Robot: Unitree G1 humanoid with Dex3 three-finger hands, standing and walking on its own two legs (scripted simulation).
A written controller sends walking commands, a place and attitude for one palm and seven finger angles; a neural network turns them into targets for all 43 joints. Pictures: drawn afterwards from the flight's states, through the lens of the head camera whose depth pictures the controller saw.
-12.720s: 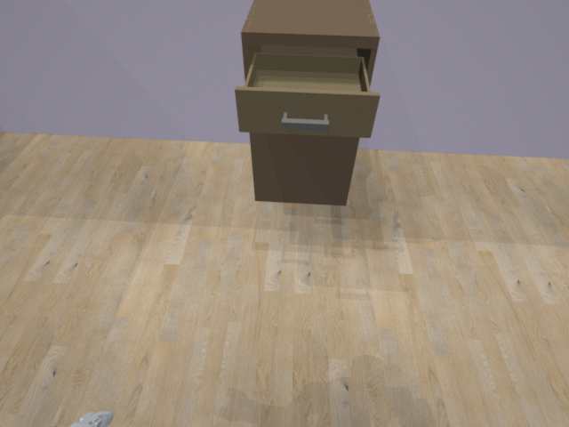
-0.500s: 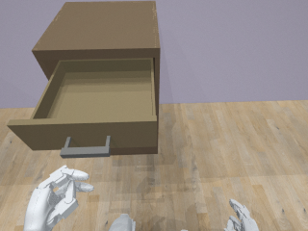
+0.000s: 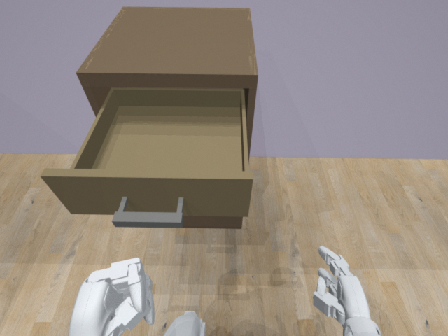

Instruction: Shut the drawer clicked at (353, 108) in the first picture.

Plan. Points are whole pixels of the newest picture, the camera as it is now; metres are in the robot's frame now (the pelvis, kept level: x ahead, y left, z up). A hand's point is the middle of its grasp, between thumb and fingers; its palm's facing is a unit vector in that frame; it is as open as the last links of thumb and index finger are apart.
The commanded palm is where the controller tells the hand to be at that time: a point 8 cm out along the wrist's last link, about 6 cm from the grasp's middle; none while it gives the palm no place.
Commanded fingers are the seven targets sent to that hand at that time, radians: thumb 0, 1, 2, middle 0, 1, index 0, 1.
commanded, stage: raise the hand and make a fist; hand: left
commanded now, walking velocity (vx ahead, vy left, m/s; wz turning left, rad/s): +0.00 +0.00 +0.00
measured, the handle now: (150, 210) +0.35 +0.18 +0.00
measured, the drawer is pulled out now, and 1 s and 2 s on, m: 0.30 0.30 0.30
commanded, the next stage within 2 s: bring the fist close to the handle in 0.62 s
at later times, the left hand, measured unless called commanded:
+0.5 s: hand (152, 301) +0.16 +0.11 +0.10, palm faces +0.04 -1.00 -0.02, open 3.3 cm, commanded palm +0.12 +0.16 +0.10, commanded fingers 0.00 0.90 0.90 -1.40 -1.60 -1.40 -1.60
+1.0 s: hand (152, 296) +0.17 +0.12 +0.07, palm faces +0.03 -1.00 -0.01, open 3.3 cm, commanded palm +0.15 +0.18 +0.07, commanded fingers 0.00 0.90 0.90 -1.40 -1.60 -1.40 -1.60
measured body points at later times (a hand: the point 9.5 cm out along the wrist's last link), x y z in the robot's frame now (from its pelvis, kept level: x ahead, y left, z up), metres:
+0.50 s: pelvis +0.01 -0.01 +0.01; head +0.03 -0.03 +0.45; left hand +0.15 +0.16 +0.11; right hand +0.19 -0.24 -0.06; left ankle +0.07 +0.12 -0.66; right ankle -0.02 -0.11 -0.66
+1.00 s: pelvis +0.01 -0.02 +0.00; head +0.04 -0.02 +0.45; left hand +0.17 +0.17 +0.08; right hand +0.21 -0.25 -0.07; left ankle +0.07 +0.12 -0.66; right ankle -0.02 -0.11 -0.66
